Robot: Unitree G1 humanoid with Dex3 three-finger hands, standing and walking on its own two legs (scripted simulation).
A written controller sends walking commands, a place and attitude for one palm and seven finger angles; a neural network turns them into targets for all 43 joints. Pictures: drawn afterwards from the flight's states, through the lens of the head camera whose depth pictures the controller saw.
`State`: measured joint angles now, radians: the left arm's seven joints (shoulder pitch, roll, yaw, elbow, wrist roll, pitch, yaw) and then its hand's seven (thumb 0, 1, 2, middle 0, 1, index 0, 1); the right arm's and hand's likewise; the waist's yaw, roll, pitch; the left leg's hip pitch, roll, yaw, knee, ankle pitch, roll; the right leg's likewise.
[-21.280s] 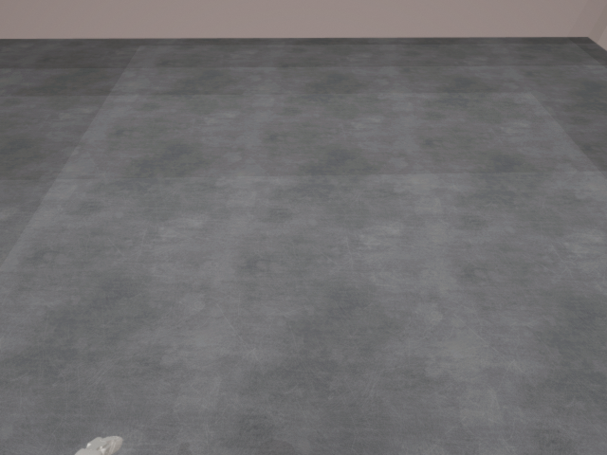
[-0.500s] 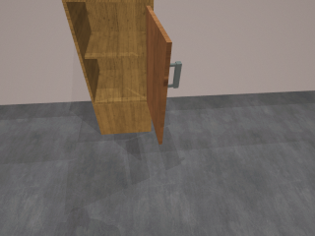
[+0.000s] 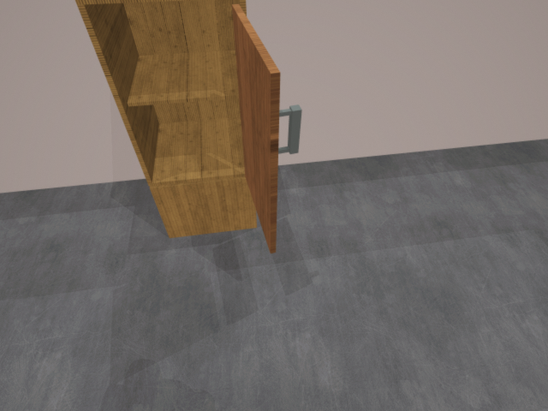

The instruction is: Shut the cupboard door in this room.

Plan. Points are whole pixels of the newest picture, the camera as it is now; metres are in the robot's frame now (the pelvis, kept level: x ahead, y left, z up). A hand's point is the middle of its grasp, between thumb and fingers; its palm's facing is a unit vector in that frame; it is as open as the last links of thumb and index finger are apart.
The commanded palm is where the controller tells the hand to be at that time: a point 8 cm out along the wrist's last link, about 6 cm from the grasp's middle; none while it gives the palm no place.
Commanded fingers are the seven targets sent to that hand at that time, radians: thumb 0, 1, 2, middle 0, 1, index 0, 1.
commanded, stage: stand and wait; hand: left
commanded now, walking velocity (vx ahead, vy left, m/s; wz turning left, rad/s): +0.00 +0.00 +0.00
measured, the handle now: (285, 132) +0.68 +0.01 +0.01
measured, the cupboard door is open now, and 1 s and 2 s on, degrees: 97 97 97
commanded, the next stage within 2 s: turn or walk to find it in 0.56 s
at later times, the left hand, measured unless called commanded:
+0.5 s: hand out of the picture -0.02 +0.14 -0.18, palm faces +0.04 -0.98 -0.17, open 7.4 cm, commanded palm none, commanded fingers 0.00 0.90 0.90 -0.20 -0.30 -0.20 -0.30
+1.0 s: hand out of the picture -0.02 +0.17 -0.18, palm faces +0.10 -0.97 -0.20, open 7.4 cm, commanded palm none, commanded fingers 0.00 0.90 0.90 -0.20 -0.30 -0.20 -0.30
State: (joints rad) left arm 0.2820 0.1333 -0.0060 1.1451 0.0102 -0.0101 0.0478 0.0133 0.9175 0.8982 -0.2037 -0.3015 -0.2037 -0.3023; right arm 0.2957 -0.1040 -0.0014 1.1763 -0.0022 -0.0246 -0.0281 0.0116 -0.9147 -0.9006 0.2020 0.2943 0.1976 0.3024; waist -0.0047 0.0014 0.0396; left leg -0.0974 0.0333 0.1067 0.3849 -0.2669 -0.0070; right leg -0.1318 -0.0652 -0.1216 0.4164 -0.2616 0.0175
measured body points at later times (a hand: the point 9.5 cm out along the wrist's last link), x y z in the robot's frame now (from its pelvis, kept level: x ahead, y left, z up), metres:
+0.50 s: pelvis +0.00 -0.01 +0.00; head +0.01 -0.01 +0.45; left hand -0.02 +0.20 -0.16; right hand -0.01 -0.22 -0.16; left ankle -0.04 +0.12 -0.74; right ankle -0.03 -0.12 -0.74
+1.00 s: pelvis -0.02 -0.01 -0.01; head +0.00 +0.00 +0.44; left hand -0.02 +0.22 -0.17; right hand +0.00 -0.23 -0.17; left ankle -0.04 +0.12 -0.74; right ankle -0.03 -0.12 -0.74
